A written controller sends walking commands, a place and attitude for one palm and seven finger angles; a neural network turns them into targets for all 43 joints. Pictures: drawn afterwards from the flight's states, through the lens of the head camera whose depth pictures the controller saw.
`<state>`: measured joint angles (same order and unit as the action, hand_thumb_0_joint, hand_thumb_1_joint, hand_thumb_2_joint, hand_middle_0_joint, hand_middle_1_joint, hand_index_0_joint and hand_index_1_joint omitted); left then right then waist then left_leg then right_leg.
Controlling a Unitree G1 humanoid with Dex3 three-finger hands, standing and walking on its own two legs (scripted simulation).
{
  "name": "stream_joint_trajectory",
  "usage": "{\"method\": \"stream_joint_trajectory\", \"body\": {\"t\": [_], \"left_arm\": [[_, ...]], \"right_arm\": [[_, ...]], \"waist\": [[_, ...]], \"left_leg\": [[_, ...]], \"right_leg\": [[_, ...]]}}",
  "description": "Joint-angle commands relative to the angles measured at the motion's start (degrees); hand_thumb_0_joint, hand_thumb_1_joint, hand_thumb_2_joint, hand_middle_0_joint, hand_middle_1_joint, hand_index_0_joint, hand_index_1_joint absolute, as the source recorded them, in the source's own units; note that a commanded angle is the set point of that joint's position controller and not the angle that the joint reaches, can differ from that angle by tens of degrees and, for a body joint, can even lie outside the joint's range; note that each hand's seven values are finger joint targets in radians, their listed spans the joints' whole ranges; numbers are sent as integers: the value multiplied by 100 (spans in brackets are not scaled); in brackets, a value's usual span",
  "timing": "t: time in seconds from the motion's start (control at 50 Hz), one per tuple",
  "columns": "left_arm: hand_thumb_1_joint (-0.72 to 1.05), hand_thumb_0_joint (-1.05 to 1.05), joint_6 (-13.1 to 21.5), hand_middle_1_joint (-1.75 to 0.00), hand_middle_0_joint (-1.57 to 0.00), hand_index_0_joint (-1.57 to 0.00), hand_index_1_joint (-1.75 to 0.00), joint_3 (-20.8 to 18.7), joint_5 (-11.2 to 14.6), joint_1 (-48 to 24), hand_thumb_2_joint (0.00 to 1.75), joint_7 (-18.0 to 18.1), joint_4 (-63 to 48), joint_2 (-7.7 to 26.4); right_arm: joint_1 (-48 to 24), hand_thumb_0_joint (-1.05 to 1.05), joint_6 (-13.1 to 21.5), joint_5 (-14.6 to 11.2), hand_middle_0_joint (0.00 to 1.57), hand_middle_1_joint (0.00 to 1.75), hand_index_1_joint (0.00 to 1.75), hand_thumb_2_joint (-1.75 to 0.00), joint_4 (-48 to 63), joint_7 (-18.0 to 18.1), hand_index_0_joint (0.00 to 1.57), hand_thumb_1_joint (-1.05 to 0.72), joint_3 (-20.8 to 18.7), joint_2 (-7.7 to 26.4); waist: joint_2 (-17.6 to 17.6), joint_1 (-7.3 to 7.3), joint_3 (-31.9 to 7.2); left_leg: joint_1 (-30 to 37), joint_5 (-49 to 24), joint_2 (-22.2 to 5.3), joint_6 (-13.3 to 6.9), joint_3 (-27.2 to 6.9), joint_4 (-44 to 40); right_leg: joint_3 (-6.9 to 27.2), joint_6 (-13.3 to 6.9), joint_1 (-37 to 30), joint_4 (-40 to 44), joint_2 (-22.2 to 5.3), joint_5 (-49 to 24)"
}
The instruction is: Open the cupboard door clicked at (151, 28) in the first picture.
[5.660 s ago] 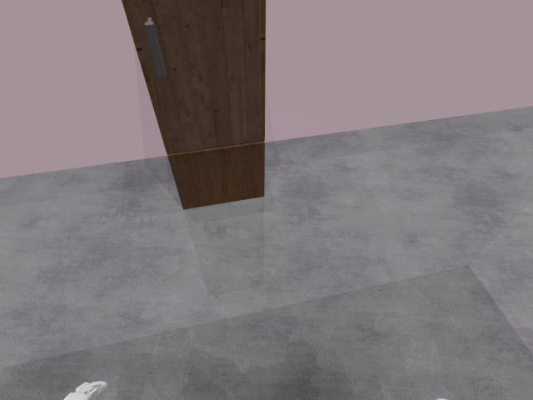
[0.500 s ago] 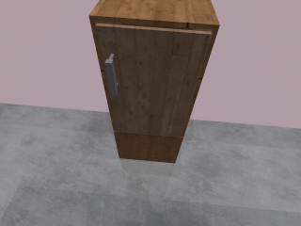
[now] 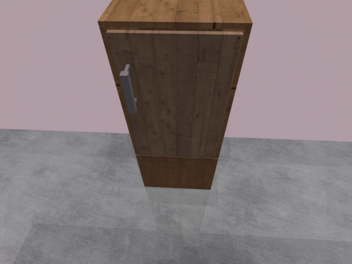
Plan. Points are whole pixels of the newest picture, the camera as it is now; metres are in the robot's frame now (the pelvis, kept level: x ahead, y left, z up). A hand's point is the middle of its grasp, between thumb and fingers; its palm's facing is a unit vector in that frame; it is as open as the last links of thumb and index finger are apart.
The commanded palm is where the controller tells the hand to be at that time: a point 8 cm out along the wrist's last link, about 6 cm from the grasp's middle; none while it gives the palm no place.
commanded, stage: look again from close up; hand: left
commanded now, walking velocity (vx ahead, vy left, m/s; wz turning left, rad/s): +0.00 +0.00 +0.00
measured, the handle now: (130, 89) +0.60 +0.19 +0.04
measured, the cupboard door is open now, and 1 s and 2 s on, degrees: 0 0 0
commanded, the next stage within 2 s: shuffle to correct the standing spot in 0.28 s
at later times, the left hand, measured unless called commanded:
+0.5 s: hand out of the picture +0.03 +0.15 -0.17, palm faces +0.02 -0.98 -0.21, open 7.4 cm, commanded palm none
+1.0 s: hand out of the picture +0.08 +0.16 -0.17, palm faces +0.03 -0.97 -0.25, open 7.4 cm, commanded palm none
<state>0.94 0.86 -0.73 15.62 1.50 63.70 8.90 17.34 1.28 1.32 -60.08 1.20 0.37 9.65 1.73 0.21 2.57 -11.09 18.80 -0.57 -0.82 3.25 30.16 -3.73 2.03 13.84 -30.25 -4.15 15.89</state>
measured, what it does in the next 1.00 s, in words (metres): stands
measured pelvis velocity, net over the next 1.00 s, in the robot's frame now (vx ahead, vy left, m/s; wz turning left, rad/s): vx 0.03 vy -0.03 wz -0.01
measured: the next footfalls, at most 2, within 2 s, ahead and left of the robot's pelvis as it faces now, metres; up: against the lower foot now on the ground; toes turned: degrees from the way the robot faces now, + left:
none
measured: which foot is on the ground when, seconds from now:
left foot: down 0.00-1.00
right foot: down 0.00-1.00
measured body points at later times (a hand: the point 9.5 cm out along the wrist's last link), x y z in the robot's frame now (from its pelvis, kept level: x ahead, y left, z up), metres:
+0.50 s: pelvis +0.01 -0.03 +0.00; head +0.03 -0.05 +0.45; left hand +0.03 +0.20 -0.15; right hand +0.02 -0.26 -0.16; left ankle -0.03 +0.11 -0.73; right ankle +0.00 -0.14 -0.73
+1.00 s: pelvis +0.03 -0.03 +0.00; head +0.07 -0.04 +0.44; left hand +0.07 +0.21 -0.15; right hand +0.04 -0.25 -0.17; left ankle -0.03 +0.11 -0.73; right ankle +0.00 -0.14 -0.73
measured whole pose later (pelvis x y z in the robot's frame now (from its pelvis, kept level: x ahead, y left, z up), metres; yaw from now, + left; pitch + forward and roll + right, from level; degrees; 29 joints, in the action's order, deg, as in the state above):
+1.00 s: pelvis +0.03 -0.03 +0.00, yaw -1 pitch +1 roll +1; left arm 0.1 -2.0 -0.7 12.3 2.3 59.1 9.5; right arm 14.6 0.5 1.1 -61.4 3.0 -1.8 8.6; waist 0.5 0.4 3.9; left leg -9.0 21.1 -2.5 1.5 4.9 29.3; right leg -4.2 0.0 14.2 -34.1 -3.0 20.5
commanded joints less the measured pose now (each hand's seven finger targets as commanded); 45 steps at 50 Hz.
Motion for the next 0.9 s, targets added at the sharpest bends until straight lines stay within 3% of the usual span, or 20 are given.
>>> {"method": "stream_joint_trajectory", "body": {"t": [0.0,0.04,0.12,0.2,0.32,0.36,0.42,0.46,0.5,0.54,0.58,0.6,0.62,0.64,0.66,0.7,0.72,0.76,0.8,0.88], "left_arm": [[90,0,62,-30,-20,-20,-30,-139,5,259,90,44,-196,563],[90,0,53,-30,-20,-20,-30,-152,3,198,90,40,-213,633],[90,0,47,-30,-20,-20,-30,-174,-2,163,90,37,-215,679],[90,0,50,-30,-20,-20,-30,-191,5,156,90,31,-221,719],[90,0,75,-30,-20,-20,-30,-215,-3,105,90,29,-237,762],[90,0,79,-30,-20,-20,-30,-228,2,98,90,28,-232,765],[90,0,48,-30,-20,-20,-30,-270,-36,208,90,0,-238,797],[90,0,32,-30,-20,-20,-30,-326,-45,304,90,-27,-251,926],[90,0,35,-30,-20,-20,-30,-395,-50,424,90,-38,-276,1006],[90,0,33,-30,-20,-20,-30,-452,-68,432,90,-28,-356,1015],[90,0,35,-30,-20,-20,-30,-460,-62,279,90,-36,-430,902],[90,0,26,-30,-20,-20,-30,-416,-53,187,90,-47,-468,771],[90,0,24,-30,-20,-20,-30,-389,-55,101,90,-44,-516,593],[90,0,29,-30,-20,-20,-30,-361,-40,103,90,-29,-516,451],[90,0,32,-30,-20,-20,-30,-335,-30,153,90,1,-482,396],[90,0,49,-30,-20,-20,-30,-335,6,374,90,45,-332,434],[90,0,53,-30,-20,-20,-30,-345,19,417,90,67,-289,519],[90,0,31,-30,-20,-20,-30,-385,23,460,90,118,-282,632],[90,0,-8,-30,-20,-20,-30,-400,20,417,90,142,-337,641],[90,0,-79,-30,-20,-20,-30,-420,-11,284,90,141,-501,553]], "right_arm": [[268,0,121,-43,20,30,30,-90,233,50,20,-90,-71,566],[254,0,108,-45,20,30,30,-90,189,53,20,-90,-63,559],[234,0,91,-47,20,30,30,-90,94,51,20,-90,-57,511],[170,0,86,-41,20,30,30,-90,10,51,20,-90,-49,539],[141,0,80,-43,20,30,30,-90,-78,58,20,-90,-61,506],[117,0,74,-38,20,30,30,-90,-100,61,20,-90,-67,506],[217,0,23,-13,20,30,30,-90,-133,31,20,-90,-52,422],[189,0,-8,3,20,30,30,-90,-73,-7,20,-90,-51,373],[201,0,-10,15,20,30,30,-90,-17,-28,20,-90,-70,325],[290,0,-3,11,20,30,30,-90,-9,-39,20,-90,-92,300],[491,0,60,3,20,30,30,-90,-71,-40,20,-90,-78,229],[676,0,105,-4,20,30,30,-90,-155,-28,20,-90,-67,287],[854,0,131,1,20,30,30,-90,-251,4,20,-90,-109,439],[900,0,142,3,20,30,30,-90,-285,48,20,-90,-131,621],[770,0,135,-14,20,30,30,-90,-251,94,20,-90,-141,641],[538,0,132,-49,20,30,30,-90,-140,162,20,-90,-158,615],[435,0,126,-68,20,30,30,-90,-114,187,20,-90,-169,556],[447,0,89,-89,20,30,30,-90,-87,204,20,-90,-210,534],[412,0,47,-91,20,30,30,-90,-62,216,20,-90,-256,489],[311,0,-11,-50,20,30,30,-90,-25,220,20,-90,-314,486]], "waist": [[-161,-3,-99],[-137,-3,65],[-321,-1,65],[-219,15,5],[-372,11,-78],[-219,17,-111],[-388,68,0],[-584,109,261],[-965,135,328],[-939,90,450],[-553,-46,349],[-95,-101,236],[566,-112,190],[1017,-72,28],[1003,-4,-5],[393,87,-233],[186,99,-228],[17,66,-492],[-12,50,-552],[-13,31,-424]], "left_leg": [[-164,-1647,-564,-132,-480,-729],[-203,-1560,-548,-114,-450,-789],[-208,-1305,-522,-102,-410,-866],[-96,-1294,-508,-67,-352,-860],[17,-1340,-508,-25,-304,-831],[21,-1373,-507,-5,-270,-808],[-230,-336,-350,-19,-119,-587],[-622,191,-162,12,44,-189],[-760,314,-99,13,171,282],[-760,335,-143,-23,179,448],[-163,-110,-187,-34,129,-189],[171,-909,-335,-75,-117,-483],[361,-1899,-717,-198,-442,-611],[421,-3048,-1033,-343,-618,-651],[481,-4070,-1110,-430,-636,-522],[572,-5025,-915,-279,-367,-132],[533,-5106,-803,-168,-241,-70],[556,-4883,-706,-64,-103,-45],[589,-4718,-711,-72,-85,-73],[615,-4523,-837,-150,-122,-166]], "right_leg": [[251,-325,-290,287,-209,-974],[282,-325,-234,323,-227,-984],[285,-331,-311,413,-251,-1032],[366,-349,-288,482,-283,-1133],[398,-386,-368,540,-307,-1436],[425,-403,-395,563,-321,-1513],[575,-517,-399,701,-362,-158],[954,-684,-277,1044,-576,744],[1346,-879,-175,1421,-886,1108],[1449,-1008,20,1492,-1030,1218],[953,-900,291,963,-781,478],[517,-704,342,399,-386,-54],[51,-513,397,-145,-31,-261],[-207,-410,296,-456,106,-153],[-221,-384,220,-451,138,-166],[-16,-395,-182,-216,-38,-1383],[81,-382,-324,-196,-141,-2254],[93,-341,-556,-375,-265,-3136],[90,-319,-511,-456,-284,-3228],[68,-286,-217,-455,-209,-2610]]}}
